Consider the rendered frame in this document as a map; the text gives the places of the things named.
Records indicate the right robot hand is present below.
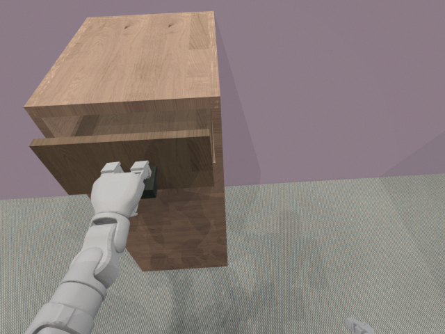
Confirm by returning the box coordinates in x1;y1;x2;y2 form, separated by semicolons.
344;317;375;334

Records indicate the robot left forearm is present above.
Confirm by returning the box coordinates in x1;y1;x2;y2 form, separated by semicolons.
24;212;130;334

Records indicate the drawer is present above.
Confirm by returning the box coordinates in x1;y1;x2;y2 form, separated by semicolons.
29;109;214;195

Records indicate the cabinet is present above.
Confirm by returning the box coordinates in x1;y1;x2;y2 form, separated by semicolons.
24;11;228;271

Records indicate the left robot hand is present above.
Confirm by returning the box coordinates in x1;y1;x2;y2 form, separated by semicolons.
91;161;152;219

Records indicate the handle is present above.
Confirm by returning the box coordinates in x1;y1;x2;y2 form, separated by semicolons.
141;166;157;199

